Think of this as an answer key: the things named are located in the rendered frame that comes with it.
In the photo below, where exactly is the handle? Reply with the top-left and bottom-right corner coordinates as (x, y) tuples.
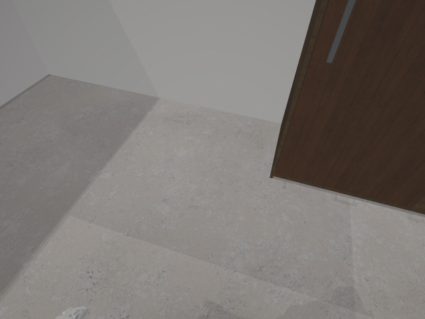
(327, 0), (356, 63)

